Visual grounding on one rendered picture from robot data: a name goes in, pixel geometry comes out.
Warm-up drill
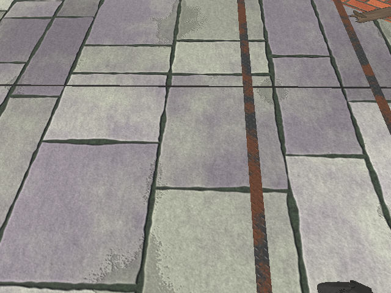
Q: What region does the right robot hand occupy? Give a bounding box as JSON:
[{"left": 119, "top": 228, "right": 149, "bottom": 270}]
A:
[{"left": 317, "top": 280, "right": 373, "bottom": 293}]

